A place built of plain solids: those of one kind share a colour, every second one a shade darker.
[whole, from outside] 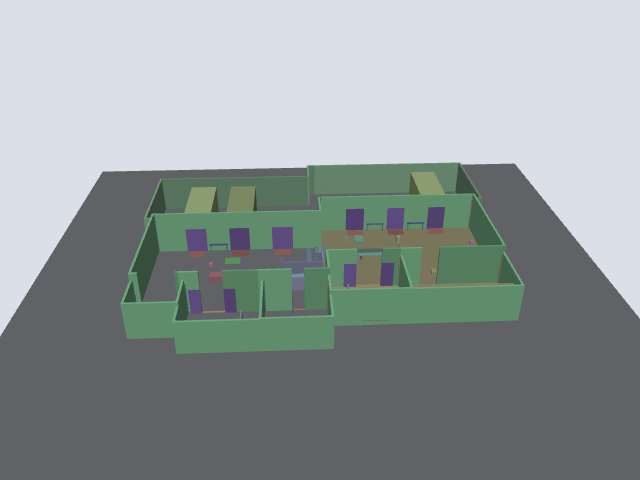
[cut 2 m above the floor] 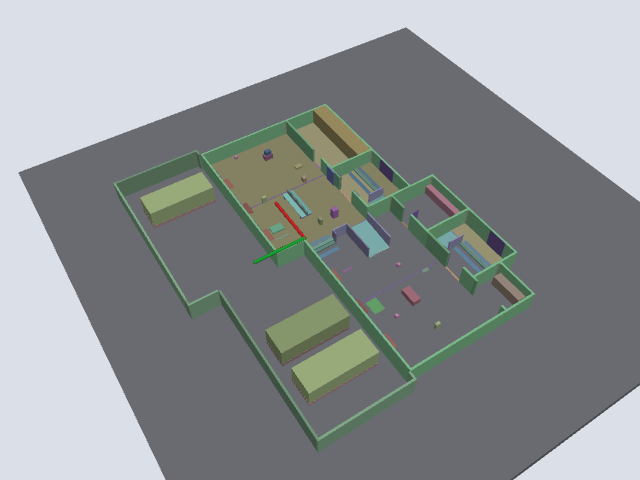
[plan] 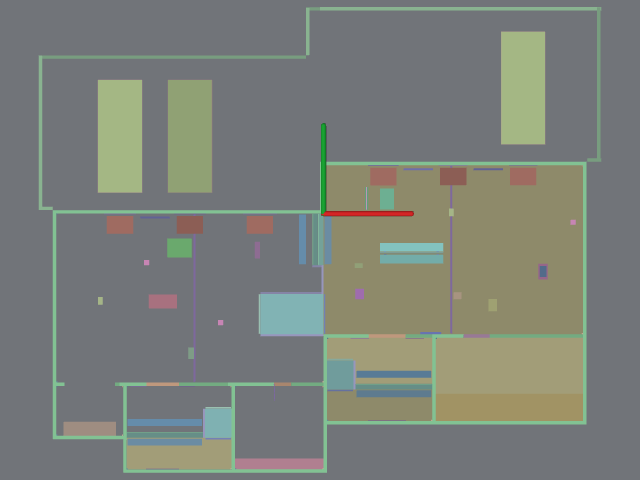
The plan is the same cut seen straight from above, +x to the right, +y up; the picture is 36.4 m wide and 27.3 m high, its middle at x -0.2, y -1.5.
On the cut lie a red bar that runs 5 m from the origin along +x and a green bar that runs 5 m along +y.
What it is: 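A town bus station's concourse; a hall 7 to 10.5 m deep behind a glazed screen with a door to each bay of 3.6 to 4.3 m; a fringe of rooms 4.2 to 6.4 m deep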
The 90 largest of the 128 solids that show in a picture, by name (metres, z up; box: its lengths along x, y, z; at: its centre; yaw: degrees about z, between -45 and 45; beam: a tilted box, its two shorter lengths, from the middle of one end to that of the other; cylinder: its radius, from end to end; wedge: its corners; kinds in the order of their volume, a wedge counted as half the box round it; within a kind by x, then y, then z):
{
 "bus_1": {"box": [2.5, 6.4, 3.05], "at": [-11.57, 4.4, 1.48]},
 "bus_2": {"box": [2.5, 6.4, 3.05], "at": [-7.6, 4.4, 1.48]},
 "bus_3": {"box": [2.5, 6.4, 3.05], "at": [11.35, 7.15, 1.48]},
 "wall_1": {"box": [0.2, 3.23, 3.29], "at": [-15.3, -11.22, 1.6]},
 "wall_2": {"box": [0.2, 10.0, 3.97], "at": [-15.3, -4.8, 1.93]},
 "wall_3": {"box": [0.67, 0.2, 3.97], "at": [-15.06, -9.7, 1.93]},
 "wall_4": {"box": [4.2, 0.2, 3.29], "at": [-13.3, -12.73, 1.6]},
 "wall_5": {"box": [0.67, 0.2, 3.97], "at": [-11.53, -9.7, 1.93]},
 "wall_6": {"box": [0.2, 2.2, 2.94], "at": [-11.3, -13.64, 1.42]},
 "wall_7": {"box": [0.2, 3.23, 3.29], "at": [-11.3, -11.22, 1.6]},
 "wall_8": {"box": [0.6, 0.2, 3.97], "at": [-11.3, -9.7, 1.93]},
 "wall_9": {"box": [1.33, 0.2, 3.97], "at": [-10.73, -9.7, 1.93]},
 "wall_10": {"box": [6.36, 0.2, 2.94], "at": [-8.22, -14.64, 1.42]},
 "wall_11": {"box": [15.4, 0.2, 3.97], "at": [-7.7, 0.1, 1.93]},
 "wall_12": {"box": [3.19, 0.2, 3.97], "at": [-6.63, -9.7, 1.93]},
 "wall_13": {"box": [0.2, 2.2, 3.02], "at": [-5.13, -13.64, 1.46]},
 "wall_14": {"box": [0.2, 3.34, 3.02], "at": [-5.13, -11.27, 1.46]},
 "wall_15": {"box": [0.6, 0.2, 3.97], "at": [-5.13, -9.7, 1.93]},
 "wall_16": {"box": [2.42, 0.2, 3.97], "at": [-4.03, -9.7, 1.93]},
 "wall_17": {"box": [5.43, 0.2, 3.02], "at": [-2.52, -14.64, 1.46]},
 "wall_18": {"box": [2.04, 0.2, 3.97], "at": [-0.82, -9.7, 1.93]},
 "wall_19": {"box": [0.2, 2.95, 3.97], "at": [-0.1, 1.47, 1.93]},
 "wall_20": {"box": [0.2, 3.15, 3.02], "at": [0.1, -13.17, 1.46]},
 "wall_21": {"box": [0.2, 2.2, 3.4], "at": [0.1, -10.9, 1.65]},
 "wall_22": {"box": [0.2, 2.95, 3.97], "at": [0.1, -8.33, 1.93]},
 "wall_23": {"box": [0.2, 0.4, 3.97], "at": [0.1, -7.05, 1.93]},
 "wall_24": {"box": [2.57, 0.2, 3.97], "at": [1.29, -6.96, 1.93]},
 "wall_25": {"box": [6.38, 0.2, 3.4], "at": [3.19, -11.9, 1.65]},
 "wall_26": {"box": [1.72, 0.2, 3.97], "at": [5.52, -6.96, 1.93]},
 "wall_27": {"box": [0.2, 2.2, 3.4], "at": [6.28, -10.9, 1.65]},
 "wall_28": {"box": [0.2, 3.34, 3.35], "at": [6.28, -8.53, 1.63]},
 "wall_29": {"box": [1.79, 0.2, 3.97], "at": [7.07, -6.96, 1.93]},
 "wall_30": {"box": [15.15, 0.2, 3.97], "at": [7.38, 2.85, 1.93]},
 "wall_31": {"box": [8.78, 0.2, 3.35], "at": [10.57, -11.9, 1.63]},
 "wall_32": {"box": [5.5, 0.2, 3.97], "at": [12.2, -6.96, 1.93]},
 "wall_33": {"box": [0.2, 5.14, 3.35], "at": [14.86, -9.43, 1.63]},
 "wall_34": {"box": [0.2, 10.0, 3.97], "at": [14.86, -2.05, 1.93]},
 "raised_1": {"box": [5.96, 1.8, 0.19], "at": [-8.22, -13.64, 0.04]},
 "raised_2": {"box": [5.98, 1.8, 0.49], "at": [3.19, -10.9, 0.19]},
 "raised_3": {"box": [5.98, 2.94, 0.35], "at": [3.19, -8.53, 0.12]},
 "raised_4": {"box": [14.76, 9.6, 0.35], "at": [7.38, -2.05, 0.12]},
 "raised_5": {"box": [8.38, 4.74, 0.35], "at": [10.57, -9.43, 0.12]},
 "yard_wall_1": {"box": [0.2, 8.8, 3.45], "at": [-16.1, 4.6, 1.68]},
 "yard_wall_2": {"box": [0.8, 0.2, 3.45], "at": [-15.8, 0.3, 1.68]},
 "yard_wall_3": {"box": [15.2, 0.2, 3.45], "at": [-8.6, 8.9, 1.68]},
 "yard_wall_4": {"box": [0.2, 2.7, 3.45], "at": [-0.9, 10.35, 1.68]},
 "yard_wall_5": {"box": [0.8, 0.2, 3.45], "at": [-0.6, 11.65, 1.68]},
 "yard_wall_6": {"box": [1.2, 0.2, 3.45], "at": [0.4, 11.65, 1.68]},
 "yard_wall_7": {"box": [14.8, 0.2, 3.45], "at": [8.4, 11.65, 1.68]},
 "yard_wall_8": {"box": [0.8, 0.2, 3.45], "at": [15.4, 3.05, 1.68]},
 "yard_wall_9": {"box": [0.2, 8.8, 3.45], "at": [15.66, 7.35, 1.68]},
 "cubicles_1": {"box": [8.38, 1.55, 2.15], "at": [10.57, -11.02, 1.32]},
 "bus_skirt_1": {"box": [2.53, 6.43, 0.37], "at": [-11.57, 4.4, 0.14]},
 "bus_skirt_2": {"box": [2.53, 6.43, 0.37], "at": [-7.6, 4.4, 0.14]},
 "bus_skirt_3": {"box": [2.53, 6.43, 0.37], "at": [11.35, 7.15, 0.14]},
 "worktop_1": {"box": [5.03, 0.62, 0.97], "at": [-2.52, -14.23, 0.43]},
 "counter_1": {"box": [3.0, 0.8, 1.1], "at": [-13.3, -12.23, 0.5]},
 "upstand_1": {"box": [0.12, 1.64, 1.19], "at": [-6.79, -11.92, 0.54]},
 "upstand_2": {"box": [3.58, 0.12, 1.35], "at": [-1.79, -6.91, 0.62]},
 "upstand_3": {"box": [3.58, 0.12, 1.35], "at": [-1.79, -4.51, 0.62]},
 "upstand_4": {"box": [0.64, 0.12, 1.35], "at": [-0.32, -2.99, 0.62]},
 "upstand_5": {"box": [0.12, 1.64, 1.35], "at": [-0.06, -3.75, 0.62]},
 "upstand_6": {"box": [0.12, 1.64, 1.19], "at": [1.76, -9.18, 0.84]},
 "slope_1": {"wedge": [[-6.73, -12.74, -0.05], [-6.73, -12.74, 0.14], [-6.73, -11.1, -0.05], [-6.73, -11.1, 0.0], [-5.23, -12.74, -0.05], [-5.23, -12.74, 0.14], [-5.23, -11.1, -0.05], [-5.23, -11.1, 0.0]]},
 "slope_2": {"wedge": [[-3.58, -6.85, -0.05], [-3.58, -6.85, 0.0], [-3.58, -4.57, -0.05], [-3.58, -4.57, 0.0], [0.0, -6.85, -0.05], [0.0, -6.85, 0.3], [0.0, -4.57, -0.05], [0.0, -4.57, 0.3]]},
 "slope_3": {"wedge": [[0.2, -10.0, 0.25], [0.2, -10.0, 0.44], [0.2, -8.35, 0.25], [0.2, -8.35, 0.3], [1.7, -10.0, 0.25], [1.7, -10.0, 0.44], [1.7, -8.35, 0.25], [1.7, -8.35, 0.3]]},
 "leaf_1": {"box": [1.86, 0.04, 2.38], "at": [-11.57, -0.02, 1.14]},
 "leaf_2": {"box": [1.89, 0.04, 2.38], "at": [-9.14, -14.52, 1.27]},
 "leaf_3": {"box": [1.83, 0.04, 2.38], "at": [-7.6, -0.02, 1.14]},
 "leaf_4": {"box": [1.92, 0.04, 2.38], "at": [-3.62, -0.02, 1.14]},
 "leaf_5": {"box": [1.05, 0.04, 2.33], "at": [2.05, -7.08, 1.41]},
 "leaf_6": {"box": [1.74, 0.04, 2.38], "at": [3.4, 2.73, 1.44]},
 "leaf_7": {"box": [2.14, 0.04, 2.38], "at": [3.62, -11.78, 1.57]},
 "leaf_8": {"box": [1.05, 0.04, 2.33], "at": [5.19, -7.08, 1.41]},
 "leaf_9": {"box": [1.65, 0.04, 2.38], "at": [7.38, 2.73, 1.44]},
 "leaf_10": {"box": [1.63, 0.04, 2.38], "at": [11.35, 2.73, 1.44]},
 "flight_1": {"box": [4.34, 0.32, 0.19], "at": [-9.03, -12.58, 0.04]},
 "flight_2": {"box": [0.32, 2.93, 0.2], "at": [-0.48, -1.47, 0.05]},
 "flight_3": {"box": [0.32, 2.93, 0.35], "at": [-0.16, -1.47, 0.12]},
 "flight_4": {"box": [4.36, 0.32, 0.19], "at": [4.0, -9.84, 0.34]},
 "planter_1": {"box": [1.61, 0.8, 0.6], "at": [-9.14, -5.0, 0.25]},
 "board_1": {"box": [0.5, 0.6, 1.05], "at": [2.05, -4.58, 0.77]},
 "pushchair_1": {"box": [0.55, 0.9, 0.6], "at": [12.48, -3.29, 0.55]},
 "poster_1": {"box": [1.2, 0.12, 1.95], "at": [6.1, -6.79, 1.22]},
 "pallet_1": {"box": [0.8, 1.2, 0.19], "at": [3.62, 0.84, 0.35]},
 "pushchair_top_1": {"box": [0.39, 0.63, 0.45], "at": [12.48, -3.29, 1.07]},
 "doorway_1": {"box": [1.48, 0.2, 0.35], "at": [8.71, -6.95, 0.12]},
 "cartons_1": {"box": [0.45, 0.4, 0.57], "at": [7.62, -4.67, 0.53]},
 "runner_mat_1": {"box": [1.39, 1.09, 0.07], "at": [-8.19, -1.95, -0.02]},
 "warning_foot_1": {"box": [4.26, 0.4, 0.06], "at": [4.0, -9.13, 0.28]}
}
